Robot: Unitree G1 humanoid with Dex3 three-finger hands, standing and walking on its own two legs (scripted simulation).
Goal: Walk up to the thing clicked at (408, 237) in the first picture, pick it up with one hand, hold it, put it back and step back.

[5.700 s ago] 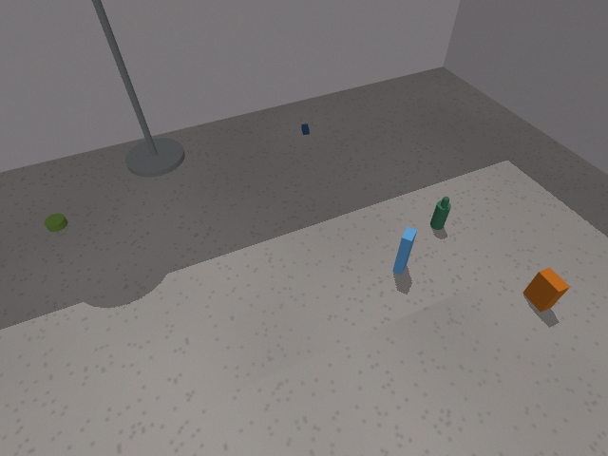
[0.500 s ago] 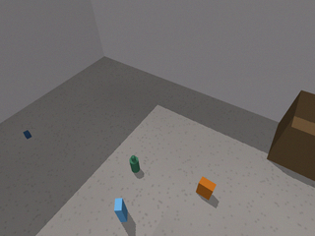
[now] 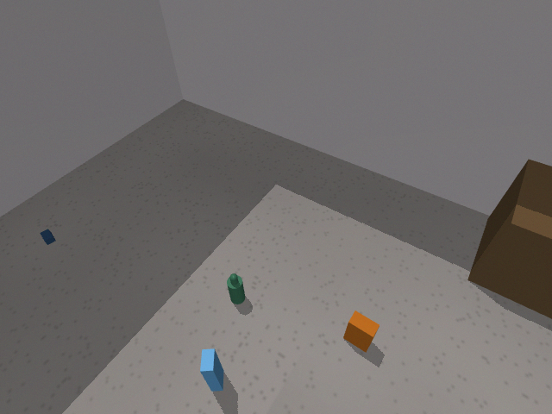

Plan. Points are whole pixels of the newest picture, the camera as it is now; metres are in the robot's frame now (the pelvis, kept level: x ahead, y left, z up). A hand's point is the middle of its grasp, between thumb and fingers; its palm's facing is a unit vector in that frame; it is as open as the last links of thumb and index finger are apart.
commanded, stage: stand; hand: left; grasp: from the side
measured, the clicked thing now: (213, 371) +0.40 +0.24 -0.68
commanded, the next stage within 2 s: go down in 0.56 s
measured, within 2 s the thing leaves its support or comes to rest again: neither
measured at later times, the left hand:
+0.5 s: hand out of the picture +0.07 +0.25 -0.16, palm faces -0.03 -0.94 -0.34, open 7.4 cm
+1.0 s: hand out of the picture +0.16 +0.27 -0.17, palm faces +0.03 -0.94 -0.34, open 13.0 cm
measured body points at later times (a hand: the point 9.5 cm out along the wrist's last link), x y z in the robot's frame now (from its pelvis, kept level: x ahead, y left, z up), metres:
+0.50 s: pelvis +0.00 +0.00 +0.00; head +0.01 +0.00 +0.45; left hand +0.07 +0.30 -0.13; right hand +0.07 -0.30 -0.14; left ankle -0.03 +0.14 -0.75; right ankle +0.00 -0.12 -0.75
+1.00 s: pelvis -0.01 +0.00 -0.02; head +0.05 +0.01 +0.42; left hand +0.15 +0.31 -0.14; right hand +0.08 -0.26 -0.14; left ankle -0.03 +0.14 -0.75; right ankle +0.00 -0.12 -0.75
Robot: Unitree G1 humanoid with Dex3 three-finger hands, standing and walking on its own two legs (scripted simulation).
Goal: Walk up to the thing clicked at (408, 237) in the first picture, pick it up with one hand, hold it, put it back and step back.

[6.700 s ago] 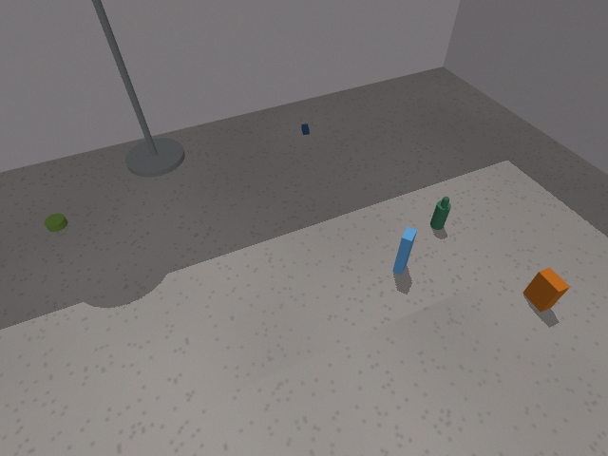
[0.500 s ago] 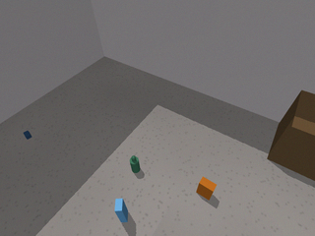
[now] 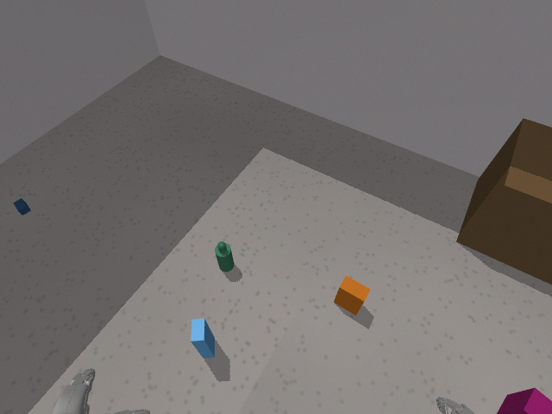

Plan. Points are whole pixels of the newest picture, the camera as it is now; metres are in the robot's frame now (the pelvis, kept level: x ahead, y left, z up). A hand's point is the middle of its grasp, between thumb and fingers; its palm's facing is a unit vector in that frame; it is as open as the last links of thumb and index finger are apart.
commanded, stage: go down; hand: left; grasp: from the side
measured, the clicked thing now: (203, 339) +0.41 +0.23 -0.65
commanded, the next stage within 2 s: none
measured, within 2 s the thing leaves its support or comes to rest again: neither
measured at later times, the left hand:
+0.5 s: hand out of the picture +0.15 +0.28 -0.17, palm faces +0.07 -0.94 -0.33, open 17.2 cm
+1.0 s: hand out of the picture +0.17 +0.33 -0.21, palm faces +0.17 -0.95 -0.28, open 17.3 cm
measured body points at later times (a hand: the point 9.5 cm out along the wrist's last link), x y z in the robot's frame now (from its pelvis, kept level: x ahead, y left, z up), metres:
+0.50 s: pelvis +0.01 +0.01 -0.05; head +0.08 +0.03 +0.39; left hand +0.15 +0.33 -0.14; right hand +0.17 -0.24 -0.13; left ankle -0.01 +0.13 -0.73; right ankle +0.01 -0.12 -0.73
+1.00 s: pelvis -0.03 +0.01 -0.12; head +0.09 +0.04 +0.32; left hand +0.16 +0.38 -0.19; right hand +0.15 -0.25 -0.20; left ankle -0.01 +0.13 -0.73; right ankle +0.01 -0.12 -0.73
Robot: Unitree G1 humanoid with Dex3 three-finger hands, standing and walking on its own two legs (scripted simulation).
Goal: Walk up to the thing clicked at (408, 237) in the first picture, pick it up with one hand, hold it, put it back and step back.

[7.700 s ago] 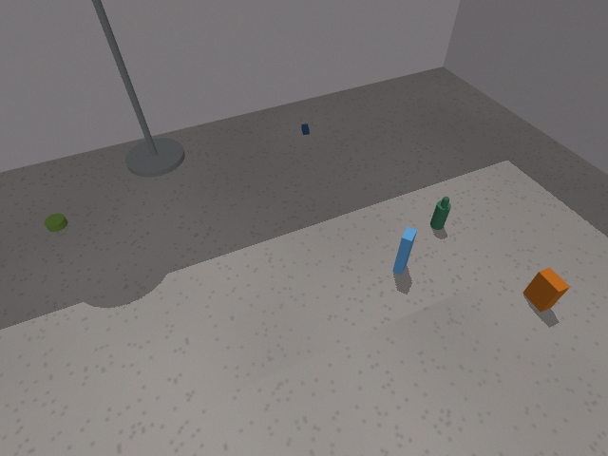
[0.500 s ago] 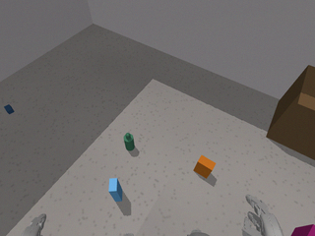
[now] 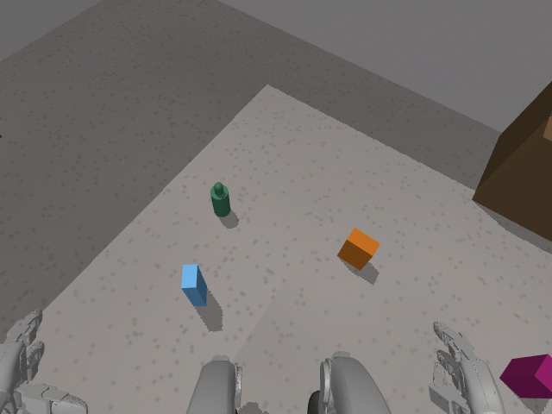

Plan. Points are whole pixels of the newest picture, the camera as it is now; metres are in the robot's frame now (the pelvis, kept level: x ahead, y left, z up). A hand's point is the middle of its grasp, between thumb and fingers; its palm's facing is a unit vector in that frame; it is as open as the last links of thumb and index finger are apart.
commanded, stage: go down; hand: left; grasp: from the side
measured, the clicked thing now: (195, 287) +0.44 +0.22 -0.54
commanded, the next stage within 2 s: approach in 1.66 s
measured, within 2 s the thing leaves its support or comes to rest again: neither
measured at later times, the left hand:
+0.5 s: hand (60, 311) +0.30 +0.38 -0.18, palm faces +0.19 -0.96 -0.18, open 17.4 cm
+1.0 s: hand (58, 296) +0.33 +0.41 -0.21, palm faces +0.20 -0.97 -0.12, open 17.1 cm
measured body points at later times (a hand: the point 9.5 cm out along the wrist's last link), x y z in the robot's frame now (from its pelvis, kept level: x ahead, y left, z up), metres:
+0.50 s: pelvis -0.04 +0.00 -0.14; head +0.15 +0.04 +0.27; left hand +0.28 +0.43 -0.16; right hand +0.11 -0.27 -0.25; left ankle +0.02 +0.12 -0.61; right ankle +0.04 -0.13 -0.61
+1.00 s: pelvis -0.06 +0.01 -0.21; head +0.15 +0.06 +0.18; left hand +0.32 +0.46 -0.20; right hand +0.07 -0.28 -0.31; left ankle +0.02 +0.12 -0.61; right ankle +0.04 -0.13 -0.61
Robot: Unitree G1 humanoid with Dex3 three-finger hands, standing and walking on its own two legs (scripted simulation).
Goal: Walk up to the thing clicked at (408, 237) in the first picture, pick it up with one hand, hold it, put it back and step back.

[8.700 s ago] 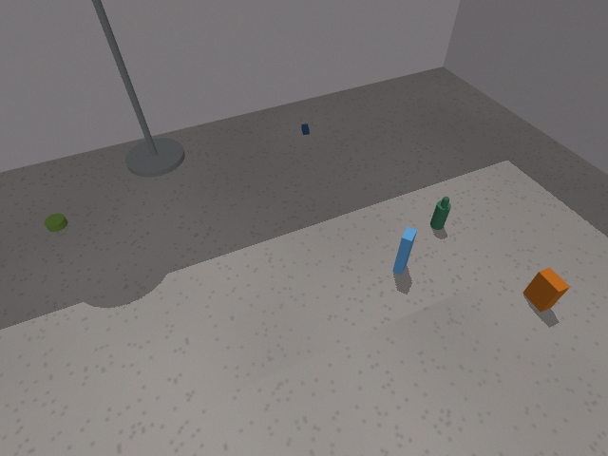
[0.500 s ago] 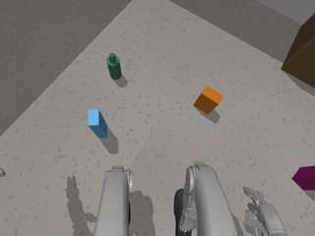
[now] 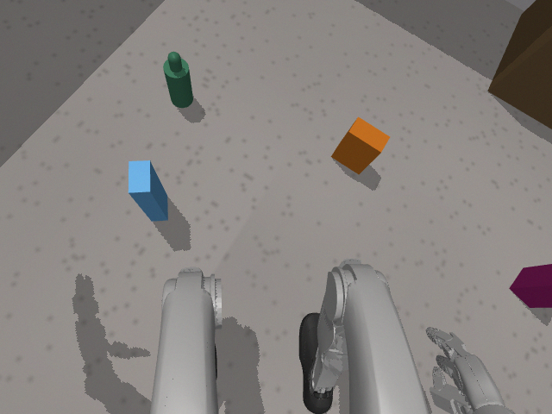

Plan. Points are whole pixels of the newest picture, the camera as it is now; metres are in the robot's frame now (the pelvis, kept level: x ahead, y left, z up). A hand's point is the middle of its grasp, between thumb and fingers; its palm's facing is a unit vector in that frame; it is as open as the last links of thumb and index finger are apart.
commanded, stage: go down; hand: left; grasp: from the side
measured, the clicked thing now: (150, 194) +0.49 +0.24 -0.33
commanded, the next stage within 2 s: approach in 0.66 s
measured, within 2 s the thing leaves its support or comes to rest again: neither
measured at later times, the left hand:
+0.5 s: hand out of the picture +0.39 +0.44 -0.02, palm faces +0.27 -0.96 -0.10, open 17.1 cm
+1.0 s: hand out of the picture +0.40 +0.44 -0.05, palm faces +0.29 -0.95 -0.04, open 17.4 cm
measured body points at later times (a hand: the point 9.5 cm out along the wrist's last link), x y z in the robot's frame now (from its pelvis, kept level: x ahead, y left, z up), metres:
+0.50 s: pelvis -0.01 +0.00 -0.03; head +0.21 +0.07 +0.36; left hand +0.37 +0.49 -0.01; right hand +0.14 -0.28 -0.13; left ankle +0.07 +0.12 -0.40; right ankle +0.11 -0.13 -0.40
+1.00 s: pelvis -0.01 +0.00 -0.06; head +0.21 +0.09 +0.32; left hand +0.37 +0.49 -0.05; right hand +0.13 -0.28 -0.15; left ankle +0.07 +0.12 -0.40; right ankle +0.11 -0.13 -0.40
